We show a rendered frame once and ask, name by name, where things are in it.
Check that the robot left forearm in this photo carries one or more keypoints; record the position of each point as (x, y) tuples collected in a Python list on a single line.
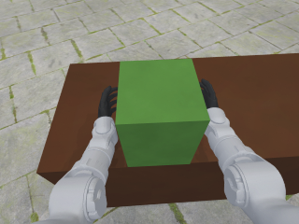
[(98, 155)]

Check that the robot right hand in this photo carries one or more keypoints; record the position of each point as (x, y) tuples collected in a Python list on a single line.
[(208, 94)]

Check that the robot left hand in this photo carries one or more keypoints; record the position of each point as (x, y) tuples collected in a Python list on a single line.
[(104, 108)]

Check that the carton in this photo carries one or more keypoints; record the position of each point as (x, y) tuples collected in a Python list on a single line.
[(161, 114)]

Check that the robot right upper arm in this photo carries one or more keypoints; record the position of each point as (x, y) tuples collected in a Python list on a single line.
[(257, 188)]

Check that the pedestal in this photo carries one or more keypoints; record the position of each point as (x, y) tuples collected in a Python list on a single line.
[(259, 95)]

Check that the robot left upper arm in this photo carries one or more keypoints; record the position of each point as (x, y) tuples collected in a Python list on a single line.
[(77, 200)]

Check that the robot right forearm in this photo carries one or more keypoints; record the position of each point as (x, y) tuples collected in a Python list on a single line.
[(226, 145)]

